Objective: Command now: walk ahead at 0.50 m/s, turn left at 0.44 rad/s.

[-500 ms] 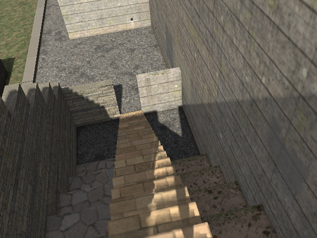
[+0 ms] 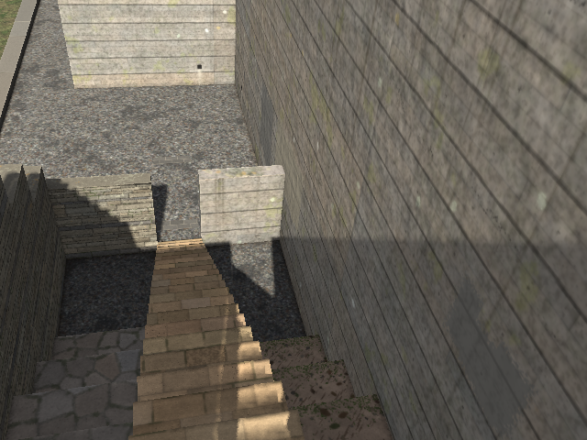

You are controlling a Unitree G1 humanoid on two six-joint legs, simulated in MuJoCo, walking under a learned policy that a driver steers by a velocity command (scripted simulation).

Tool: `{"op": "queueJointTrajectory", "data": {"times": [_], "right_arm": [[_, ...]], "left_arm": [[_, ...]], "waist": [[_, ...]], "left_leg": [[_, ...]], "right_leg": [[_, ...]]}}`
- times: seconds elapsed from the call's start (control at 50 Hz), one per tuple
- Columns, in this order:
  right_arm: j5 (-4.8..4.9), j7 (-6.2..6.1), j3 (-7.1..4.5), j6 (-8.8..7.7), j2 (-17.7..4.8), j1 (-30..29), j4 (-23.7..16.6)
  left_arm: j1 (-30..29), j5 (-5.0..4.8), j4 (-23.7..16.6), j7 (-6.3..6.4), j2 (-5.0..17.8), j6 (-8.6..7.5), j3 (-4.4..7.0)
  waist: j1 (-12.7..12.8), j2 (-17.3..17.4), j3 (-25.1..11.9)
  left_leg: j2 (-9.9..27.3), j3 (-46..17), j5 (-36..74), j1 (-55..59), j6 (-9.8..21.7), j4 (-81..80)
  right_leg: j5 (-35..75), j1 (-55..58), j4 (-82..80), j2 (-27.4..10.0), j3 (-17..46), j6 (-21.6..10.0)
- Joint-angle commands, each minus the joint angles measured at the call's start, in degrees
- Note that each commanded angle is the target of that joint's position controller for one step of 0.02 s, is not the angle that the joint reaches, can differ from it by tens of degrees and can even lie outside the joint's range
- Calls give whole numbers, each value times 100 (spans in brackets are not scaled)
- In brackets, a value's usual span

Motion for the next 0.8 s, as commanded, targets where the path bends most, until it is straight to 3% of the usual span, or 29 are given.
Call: {"op": "queueJointTrajectory", "data": {"times": [0.02,0.06,0.08,0.14,0.16,0.18,0.2,0.24,0.26,0.28,0.3,0.32,0.34,0.36,0.38,0.4,0.42,0.44,0.46,0.5,0.52,0.54,0.58,0.6,0.64,0.7,0.74,0.78,0.8], "right_arm": [[123,-213,-246,6,-1018,755,-32],[134,-391,-204,129,-783,519,77],[89,-382,-263,219,-933,91,-24],[-17,-399,-390,354,-1170,-594,-100],[61,-404,-457,376,-1272,-801,-242],[227,-420,-504,425,-1174,-741,-408],[260,-423,-533,456,-1047,-593,-351],[180,-424,-497,514,-1000,-936,-222],[-26,-257,-513,450,-1056,-1032,-88],[69,-106,-469,404,-634,-278,-196],[255,-59,-481,261,-689,198,-383],[324,-42,-513,215,-1102,-183,-530],[398,-65,-541,197,-1205,-799,-789],[579,-60,-452,246,-1080,-1221,-1123],[567,-89,-547,411,-1509,-1627,-1092],[432,-143,-576,546,-1527,-1842,-1097],[186,-163,-600,672,-1550,-1459,-997],[19,-194,-579,677,-1295,-1339,-931],[-65,-126,-520,682,-1036,-1239,-909],[43,-23,-474,569,-906,-1146,-765],[155,27,-478,503,-975,-1728,-851],[210,49,-555,428,-1229,-2447,-1026],[309,161,-552,305,-1116,-3253,-1204],[293,272,-545,231,-1117,-3289,-1229],[71,474,-463,209,-994,-3460,-1351],[141,392,-518,434,-1109,-2702,-1053],[250,235,-631,543,-1402,-1893,-606],[264,211,-718,401,-1346,-1065,-328],[58,209,-764,256,-1540,-125,69]], "left_arm": [[-1111,-16,-533,-52,595,-149,262],[-1460,-45,-800,-229,408,-187,222],[-1263,-75,-816,-254,170,-148,186],[-8,-5,-550,-290,395,-203,400],[472,12,-365,-293,573,-235,477],[76,-9,-595,-196,571,-242,475],[-157,-65,-549,-240,443,-341,433],[1806,-92,166,-394,656,-450,614],[3273,-129,764,-355,917,-368,733],[3788,16,1013,-348,783,-351,518],[3461,62,934,-418,904,-380,423],[3303,52,790,-431,593,-332,334],[3126,197,843,-446,514,-403,277],[2776,202,1074,-423,1473,-417,483],[2019,377,834,-425,528,-469,179],[1553,382,759,-426,181,-515,-32],[1222,256,759,-336,243,-572,-153],[1163,211,841,-247,427,-534,-136],[1510,276,1006,-226,537,-572,-136],[1951,153,1377,-169,833,-627,-103],[2499,22,1592,-118,646,-616,-119],[3033,35,1638,-97,584,-600,-125],[3703,142,1889,-62,610,-572,-85],[3516,86,1927,46,565,-473,-98],[2772,-18,1729,201,661,-347,-115],[2448,-131,1780,164,1090,-278,102],[2146,-135,1745,78,1099,-176,251],[2436,-188,1876,152,1074,25,345],[2539,-92,1854,171,950,-10,336]], "waist": [[-287,1036,1029],[-263,904,1268],[-199,958,1079],[317,1317,597],[481,1050,538],[290,688,831],[90,456,721],[913,595,107],[1480,8,-159],[1091,-1310,-165],[707,-2522,-389],[809,-1648,-487],[821,-840,-536],[511,-1228,-481],[331,91,277],[192,181,753],[-94,270,1091],[-109,115,1182],[-89,-159,906],[-145,-239,514],[308,-464,903],[751,-179,1025],[1218,-525,1078],[1084,-548,1240],[1034,-423,1272],[862,-839,1288],[612,-247,1153],[246,-67,928],[-185,1042,702]], "left_leg": [[1089,-2108,1835,1048,691,-677],[650,-1655,1584,160,527,-376],[480,-1521,1586,-604,555,-398],[188,-1634,1517,-2132,570,575],[186,-1655,1151,-1800,587,1011],[-30,-1616,1225,-1017,500,1091],[-66,-1714,1326,-612,419,1724],[-465,-1180,1866,-876,70,3974],[-922,-625,340,-2174,-217,5611],[-1270,-760,-2274,-4235,-215,7775],[-1126,-879,-2473,-5378,-387,8512],[-592,-611,-1967,-5998,-380,7934],[-209,-412,-1263,-6198,-284,7988],[209,-88,-806,-6108,-361,7884],[398,-831,198,-5907,-276,6821],[416,-635,684,-5242,-244,6563],[317,-492,1602,-4195,-382,5084],[326,-160,2288,-3479,-440,4170],[367,126,2789,-2825,-427,3782],[392,282,3457,-2496,-312,3851],[481,-259,3470,-3904,-200,3503],[356,-518,3876,-5088,-99,2441],[422,-714,3856,-5852,-69,1586],[553,-803,4322,-5410,-43,710],[381,793,5675,-2316,-178,-660],[530,540,5498,-516,-179,-238],[686,609,5167,-575,-145,-1112],[825,1040,5235,588,-144,-2872],[1039,1180,6211,1683,41,-3188]], "right_leg": [[626,-1480,-1700,-7,454,-8],[1497,-619,-3092,79,414,34],[1433,521,-3292,268,144,89],[1948,2652,-2453,354,277,-4],[1726,2472,-2482,224,394,-58],[905,1897,-3818,150,316,-23],[969,2099,-4334,-28,425,-54],[2718,4087,-5420,-498,434,-46],[2889,5721,-5296,-723,84,4],[5014,7222,-3755,-1516,614,-199],[7360,7773,-2343,-2277,1212,-1082],[5862,7475,-2538,-2432,1144,-1413],[3882,6836,-2970,-2600,1477,-1657],[898,5703,-3653,-3412,3230,-2538],[-221,4191,-4004,-3106,2641,-2225],[-964,2732,-4125,-2608,2236,-1835],[-1141,1382,-4433,-2031,1316,-1646],[-1111,795,-4514,-1749,883,-1466],[-599,760,-4615,-1658,580,-1401],[-240,1244,-4203,-1617,455,-1330],[-682,2467,-3730,-1670,682,-1146],[-1314,3762,-3356,-1623,758,-956],[-1633,4792,-3126,-1939,1272,-965],[-1614,4465,-3075,-1813,984,-846],[-2344,1889,-3106,-1120,-218,-665],[-2945,851,-2269,-1139,-423,-608],[-2926,1886,-1069,-1091,-427,-355],[-1790,2096,1224,-790,-260,-257],[-3442,1198,3455,-74,-333,-114]]}}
